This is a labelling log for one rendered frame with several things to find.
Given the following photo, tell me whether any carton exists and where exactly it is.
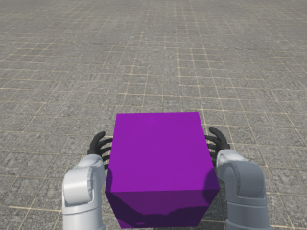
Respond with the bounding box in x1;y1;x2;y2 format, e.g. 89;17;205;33
105;112;220;229

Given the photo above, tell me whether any left robot hand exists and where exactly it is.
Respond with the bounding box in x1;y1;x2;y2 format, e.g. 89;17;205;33
87;131;113;170

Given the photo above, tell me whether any right robot hand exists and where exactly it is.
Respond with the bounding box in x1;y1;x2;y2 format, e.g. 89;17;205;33
204;127;230;167

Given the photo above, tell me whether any robot right forearm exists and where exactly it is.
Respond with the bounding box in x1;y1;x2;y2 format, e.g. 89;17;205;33
216;149;274;230

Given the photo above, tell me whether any robot left forearm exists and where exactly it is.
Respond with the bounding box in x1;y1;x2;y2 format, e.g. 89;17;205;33
61;154;106;230

